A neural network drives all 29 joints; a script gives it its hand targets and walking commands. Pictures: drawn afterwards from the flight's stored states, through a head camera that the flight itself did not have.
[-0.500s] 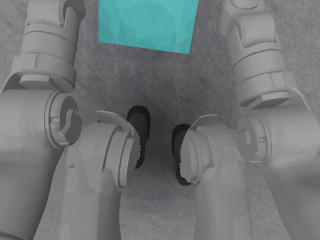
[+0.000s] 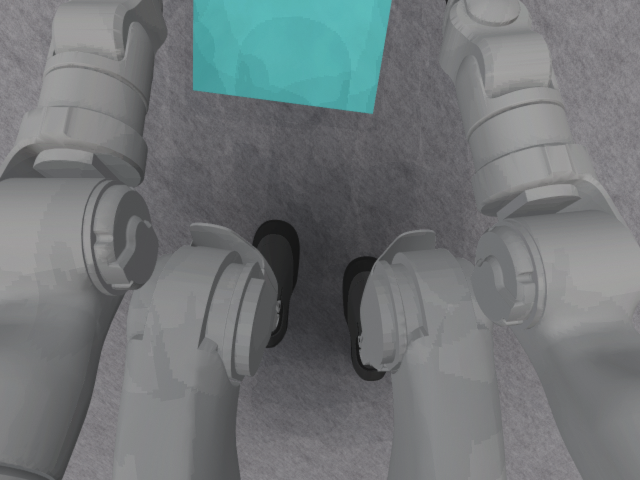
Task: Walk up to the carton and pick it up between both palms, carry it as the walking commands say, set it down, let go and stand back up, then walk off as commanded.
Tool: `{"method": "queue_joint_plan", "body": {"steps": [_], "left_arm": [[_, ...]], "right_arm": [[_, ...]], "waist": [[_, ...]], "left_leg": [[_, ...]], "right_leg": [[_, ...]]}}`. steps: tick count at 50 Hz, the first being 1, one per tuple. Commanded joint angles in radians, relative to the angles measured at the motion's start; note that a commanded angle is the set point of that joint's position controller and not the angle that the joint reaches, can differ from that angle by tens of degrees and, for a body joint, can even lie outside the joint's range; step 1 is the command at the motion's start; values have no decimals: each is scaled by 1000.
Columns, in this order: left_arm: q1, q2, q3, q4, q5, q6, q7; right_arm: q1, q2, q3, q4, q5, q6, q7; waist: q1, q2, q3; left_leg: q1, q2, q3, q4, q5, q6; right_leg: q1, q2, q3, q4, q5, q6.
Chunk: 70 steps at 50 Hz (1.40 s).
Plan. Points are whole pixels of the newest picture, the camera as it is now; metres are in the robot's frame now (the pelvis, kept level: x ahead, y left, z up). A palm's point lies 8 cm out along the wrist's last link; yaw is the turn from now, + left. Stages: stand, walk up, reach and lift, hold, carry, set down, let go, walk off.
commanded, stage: set down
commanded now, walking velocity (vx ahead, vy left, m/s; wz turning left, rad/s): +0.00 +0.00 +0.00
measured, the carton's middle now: out of the picture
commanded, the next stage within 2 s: none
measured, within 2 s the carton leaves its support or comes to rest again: neither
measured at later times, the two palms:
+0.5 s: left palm out of the picture +0.56 +0.18 -0.18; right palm out of the picture +0.55 -0.11 -0.19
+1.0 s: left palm out of the picture +0.56 +0.18 -0.19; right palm out of the picture +0.55 -0.11 -0.20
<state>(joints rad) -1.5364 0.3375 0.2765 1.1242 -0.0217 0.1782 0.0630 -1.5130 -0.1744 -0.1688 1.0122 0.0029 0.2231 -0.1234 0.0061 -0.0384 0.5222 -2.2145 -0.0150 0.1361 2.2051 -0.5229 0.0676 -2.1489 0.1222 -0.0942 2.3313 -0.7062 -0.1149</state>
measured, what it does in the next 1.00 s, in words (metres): stands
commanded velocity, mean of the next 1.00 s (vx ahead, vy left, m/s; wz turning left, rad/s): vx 0.00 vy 0.00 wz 0.00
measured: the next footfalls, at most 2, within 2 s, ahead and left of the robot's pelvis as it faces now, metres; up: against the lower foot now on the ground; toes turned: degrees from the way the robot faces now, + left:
none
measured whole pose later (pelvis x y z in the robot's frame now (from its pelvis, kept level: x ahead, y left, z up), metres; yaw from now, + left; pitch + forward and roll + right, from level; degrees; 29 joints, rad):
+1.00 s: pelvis +0.01 +0.00 -0.01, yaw +0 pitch +31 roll +4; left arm -1.54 0.35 0.32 1.16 -0.01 0.13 0.00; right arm -1.50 -0.18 -0.21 1.04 0.00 0.16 -0.06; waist 0.01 -0.04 0.52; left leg -2.22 -0.01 0.14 2.24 -0.56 0.08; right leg -2.15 0.12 -0.10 2.36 -0.74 -0.12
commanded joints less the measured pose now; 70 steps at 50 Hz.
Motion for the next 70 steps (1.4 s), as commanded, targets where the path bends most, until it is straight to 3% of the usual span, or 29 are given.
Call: {"method": "queue_joint_plan", "body": {"steps": [1, 3, 4, 5, 6, 11, 14, 15, 19, 21, 22, 24, 26, 27, 29, 31, 32, 33, 39, 46, 49, 50, 57, 58, 60, 64, 66, 68, 70], "left_arm": [[-348, -935, -219, -43, -65, -17, -278], [-340, -924, -159, 23, -48, -7, -300], [-294, -938, -150, 19, -36, -7, -307], [-355, -923, -165, 0, -58, -12, -304], [-324, -926, -210, 10, -67, -15, -301], [-295, -900, -142, 32, -32, -16, -297], [-233, -933, -174, 53, -31, -9, -295], [-278, -936, -161, 28, -30, -10, -305], [-262, -905, -136, 34, -13, -15, -300], [-211, -897, -130, 85, 8, -5, -298], [-245, -907, -127, 45, -1, -11, -305], [-235, -912, -123, 38, -1, -12, -302], [-157, -905, -90, 99, 19, -8, -305], [-232, -872, -101, 47, -3, -20, -302], [-223, -877, -111, 77, 9, -8, -302], [-221, -876, -79, 65, 4, -9, -308], [-199, -865, -82, 93, 28, -10, -301], [-223, -832, -95, 48, 14, -17, -299], [-194, -843, -71, 73, 58, -15, -291], [-205, -757, -39, 36, 32, -36, -276], [-173, -682, -31, 105, 50, -32, -250], [-168, -704, -15, 93, 47, -38, -249], [-185, -405, 15, 65, 50, -95, -168], [-150, -359, 37, 112, 31, -92, -152], [-143, -183, 76, 103, 44, -109, -113], [-142, -21, 62, 64, 11, -138, -41], [-171, 52, 73, 63, -17, -154, -21], [-197, 5, -26, 45, -77, -156, -24], [-208, 88, -1, 57, -70, -159, -12]], "right_arm": [[-484, 786, 249, -90, 88, -81, 269], [-447, 803, 255, -65, 45, -69, 264], [-452, 810, 243, -80, 52, -71, 267], [-394, 823, 229, -29, 40, -69, 263], [-395, 846, 222, -43, 51, -69, 273], [-421, 798, 257, -56, 57, -79, 273], [-405, 765, 218, -59, 60, -88, 273], [-378, 793, 243, -46, 36, -76, 277], [-389, 782, 246, -59, 54, -86, 279], [-346, 731, 188, -14, 22, -80, 267], [-326, 787, 206, 34, 26, -68, 275], [-341, 746, 197, -11, 19, -82, 274], [-372, 743, 236, -81, 34, -86, 275], [-331, 756, 206, -16, 6, -79, 273], [-362, 724, 210, 6, 23, -77, 276], [-325, 701, 202, -23, 12, -77, 262], [-344, 715, 197, -1, 7, -83, 269], [-255, 710, 174, 42, -14, -74, 270], [-325, 682, 175, 19, -24, -75, 276], [-312, 601, 163, -1, -32, -90, 243], [-348, 574, 150, -14, -14, -96, 238], [-299, 494, 119, 13, -61, -102, 231], [-297, 283, 107, 8, -22, -135, 160], [-285, 191, 90, 11, -42, -142, 136], [-294, 62, 86, -33, -14, -144, 100], [-229, -149, 38, 6, 0, -158, 30], [-277, -139, 78, -1, 23, -159, 24], [-302, -161, 79, -13, 65, -169, 11], [-286, -176, 83, 6, 67, -165, 2]], "waist": [[68, -10, -851], [65, -78, -809], [104, -36, -829], [38, -59, -801], [35, -23, -809], [100, -26, -760], [52, 16, -755], [56, -42, -738], [92, -14, -708], [41, -19, -666], [75, -42, -676], [43, -28, -681], [101, -54, -694], [49, -94, -679], [84, -4, -663], [46, -60, -686], [83, -37, -637], [48, -49, -611], [80, -6, -642], [72, -53, -668], [113, -24, -689], [54, -21, -651], [92, -22, -731], [66, -52, -746], [119, -66, -770], [83, 12, -885], [121, -42, -896], [46, -8, -945], [74, -11, -959]], "left_leg": [[440, -79, -246, 15, 371, 28], [326, -77, -250, 13, 294, 27], [337, -78, -234, 13, 315, 25], [353, -78, -234, 25, 301, 17], [427, -71, -260, 12, 329, 30], [334, -76, -241, 40, 294, 23], [413, -79, -257, 16, 323, 28], [361, -82, -245, 21, 325, 22], [316, -75, -234, 29, 321, 17], [332, -69, -270, 16, 268, 30], [336, -68, -248, 13, 310, 18], [336, -73, -250, 28, 305, 21], [321, -79, -251, 25, 311, 27], [295, -69, -263, 33, 291, 29], [314, -77, -249, 28, 285, 25], [295, -71, -262, 34, 260, 28], [346, -65, -247, 19, 297, 26], [318, -63, -262, 14, 265, 19], [374, -80, -251, 40, 337, 16], [299, -61, -235, 44, 235, 9], [388, -68, -247, 20, 289, 13], [357, -68, -255, 34, 285, 1], [432, -50, -246, 41, 329, -10], [393, -42, -256, 25, 296, -24], [414, -41, -257, 18, 306, -21], [534, -39, -261, 57, 421, -36], [423, -43, -240, 37, 357, -27], [476, -31, -254, 19, 367, -21], [525, -21, -272, 31, 431, -20]], "right_leg": [[213, -5, 229, -242, 373, 51], [276, -13, 251, -255, 394, 41], [269, -3, 254, -246, 387, 46], [224, -2, 241, -262, 366, 45], [200, 3, 227, -244, 357, 42], [215, -16, 273, -253, 372, 38], [172, -3, 216, -224, 343, 44], [189, -2, 238, -243, 382, 33], [219, -10, 265, -247, 414, 35], [178, -22, 248, -223, 361, 42], [196, -15, 256, -251, 386, 39], [151, -12, 246, -239, 364, 38], [216, -22, 254, -233, 408, 48], [200, -24, 249, -230, 380, 47], [195, -21, 258, -238, 364, 46], [218, -23, 250, -222, 367, 49], [179, -15, 242, -236, 350, 53], [183, -23, 248, -230, 338, 35], [149, -15, 244, -235, 360, 48], [248, -35, 280, -231, 412, 57], [199, -20, 230, -219, 365, 69], [177, -26, 248, -230, 358, 54], [232, -42, 256, -212, 443, 77], [330, -61, 274, -226, 491, 88], [238, -55, 268, -225, 425, 92], [256, -67, 284, -220, 456, 93], [278, -75, 270, -219, 459, 101], [287, -65, 246, -216, 456, 102], [241, -69, 246, -194, 462, 115]]}}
